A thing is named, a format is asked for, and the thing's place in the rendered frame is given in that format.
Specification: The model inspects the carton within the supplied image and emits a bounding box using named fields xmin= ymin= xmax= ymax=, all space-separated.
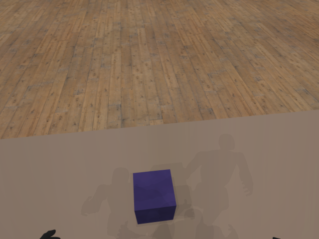
xmin=133 ymin=169 xmax=176 ymax=224

